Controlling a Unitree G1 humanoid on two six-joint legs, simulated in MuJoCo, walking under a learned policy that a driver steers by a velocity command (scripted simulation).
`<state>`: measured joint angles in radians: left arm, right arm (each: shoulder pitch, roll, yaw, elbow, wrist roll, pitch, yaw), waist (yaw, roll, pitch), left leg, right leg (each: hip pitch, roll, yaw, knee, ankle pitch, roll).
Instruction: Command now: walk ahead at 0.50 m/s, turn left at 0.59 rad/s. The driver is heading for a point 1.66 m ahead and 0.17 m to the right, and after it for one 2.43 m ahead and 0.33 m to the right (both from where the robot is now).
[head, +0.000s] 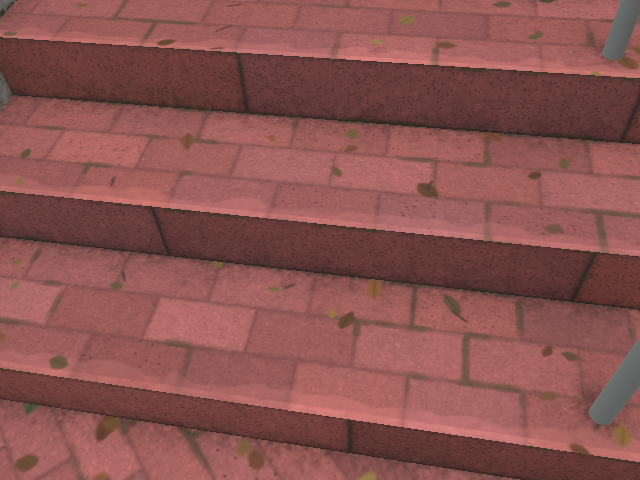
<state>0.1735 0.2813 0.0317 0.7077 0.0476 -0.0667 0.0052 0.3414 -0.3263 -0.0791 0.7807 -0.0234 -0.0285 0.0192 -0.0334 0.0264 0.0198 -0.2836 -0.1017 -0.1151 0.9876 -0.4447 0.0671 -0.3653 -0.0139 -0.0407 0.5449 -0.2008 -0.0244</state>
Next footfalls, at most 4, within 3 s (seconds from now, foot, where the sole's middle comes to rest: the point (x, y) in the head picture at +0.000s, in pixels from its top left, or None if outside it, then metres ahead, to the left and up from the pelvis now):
0.40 left None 0.33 0.12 -0.77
1.02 right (300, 360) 0.67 0.07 -0.60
1.52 left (226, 170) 1.06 0.22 -0.44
2.08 right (372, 32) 1.31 -0.12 -0.27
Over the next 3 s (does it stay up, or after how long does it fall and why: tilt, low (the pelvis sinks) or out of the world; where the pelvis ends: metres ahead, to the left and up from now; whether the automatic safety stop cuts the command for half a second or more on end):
stays up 1.67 -0.16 0.67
